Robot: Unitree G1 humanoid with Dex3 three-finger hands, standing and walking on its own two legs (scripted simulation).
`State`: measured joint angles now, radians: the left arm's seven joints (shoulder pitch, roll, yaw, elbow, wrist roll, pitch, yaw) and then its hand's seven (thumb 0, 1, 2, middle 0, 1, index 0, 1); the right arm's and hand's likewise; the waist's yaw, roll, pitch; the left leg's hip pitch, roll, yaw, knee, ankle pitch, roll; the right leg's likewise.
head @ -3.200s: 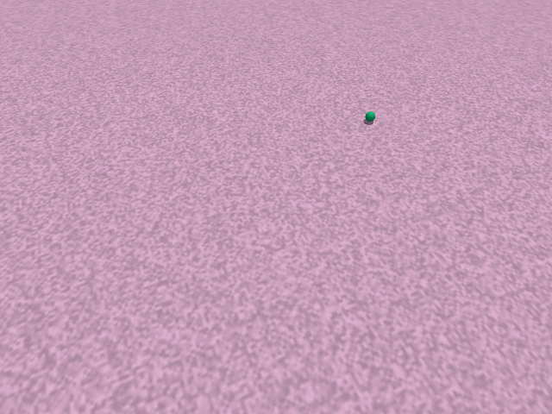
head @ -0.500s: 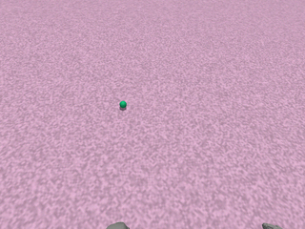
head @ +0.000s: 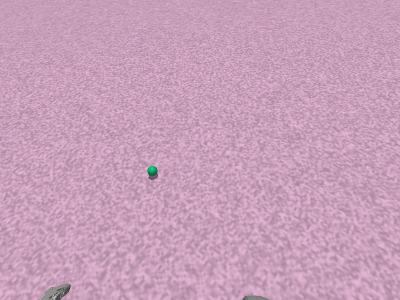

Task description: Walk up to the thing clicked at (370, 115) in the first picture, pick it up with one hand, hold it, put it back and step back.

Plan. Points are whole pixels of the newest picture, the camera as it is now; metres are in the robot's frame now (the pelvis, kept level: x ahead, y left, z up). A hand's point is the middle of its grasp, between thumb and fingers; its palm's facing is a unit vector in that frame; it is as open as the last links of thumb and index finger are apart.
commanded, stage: walk up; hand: left
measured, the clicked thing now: (152, 170) +0.93 +0.31 -0.72
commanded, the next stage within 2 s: none
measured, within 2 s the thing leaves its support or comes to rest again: neither
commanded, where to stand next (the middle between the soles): +0.57 +0.03 m, yaw +2 degrees
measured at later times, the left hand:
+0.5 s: hand (71, 270) +0.23 +0.32 -0.14, palm faces -0.03 -0.94 -0.34, open 7.4 cm
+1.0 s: hand (96, 194) +0.41 +0.29 -0.11, palm faces +0.01 -0.91 -0.41, open 7.4 cm
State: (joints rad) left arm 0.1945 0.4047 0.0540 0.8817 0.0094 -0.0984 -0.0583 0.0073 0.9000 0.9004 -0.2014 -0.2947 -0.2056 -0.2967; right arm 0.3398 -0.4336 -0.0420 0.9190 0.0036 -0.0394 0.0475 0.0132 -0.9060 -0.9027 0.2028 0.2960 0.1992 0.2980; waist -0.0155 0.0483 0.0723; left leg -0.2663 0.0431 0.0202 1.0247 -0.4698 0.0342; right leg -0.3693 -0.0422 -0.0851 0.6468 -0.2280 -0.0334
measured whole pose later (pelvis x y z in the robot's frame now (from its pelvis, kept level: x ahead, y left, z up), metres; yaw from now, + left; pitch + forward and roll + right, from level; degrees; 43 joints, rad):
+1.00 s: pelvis +0.36 +0.01 +0.01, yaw +2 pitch -3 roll -1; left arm 0.30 0.40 0.04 0.86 0.02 -0.09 -0.04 0.01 0.90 0.90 -0.20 -0.30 -0.21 -0.30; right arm 0.27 -0.43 -0.05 0.89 -0.01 -0.03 0.08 0.01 -0.91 -0.90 0.20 0.30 0.20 0.30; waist 0.03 0.05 0.08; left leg -0.47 0.08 0.02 0.80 -0.32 0.01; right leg -0.22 -0.04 -0.09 0.53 -0.26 -0.02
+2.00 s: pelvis +0.48 +0.04 +0.03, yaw +0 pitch -3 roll +0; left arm 0.01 0.34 0.00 1.15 0.00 -0.01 -0.01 0.01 0.90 0.90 -0.20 -0.29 -0.21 -0.30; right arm 0.07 -0.37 0.01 1.19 0.00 -0.02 0.02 0.01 -0.91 -0.90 0.20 0.30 0.20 0.30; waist -0.01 -0.01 0.06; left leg -0.14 0.03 0.08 0.35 -0.16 -0.01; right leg -0.17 -0.03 -0.03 0.37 -0.15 0.01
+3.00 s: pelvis +0.51 +0.04 +0.03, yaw +1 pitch -2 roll +0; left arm 0.08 0.34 0.00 1.15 0.01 -0.01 -0.01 0.01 0.90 0.90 -0.20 -0.29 -0.21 -0.30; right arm 0.08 -0.35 0.00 1.17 -0.01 -0.01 0.02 0.01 -0.91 -0.90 0.20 0.30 0.20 0.30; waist -0.01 0.00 0.04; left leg -0.09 0.02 0.07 0.30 -0.17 0.00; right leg -0.11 -0.04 -0.04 0.31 -0.15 0.02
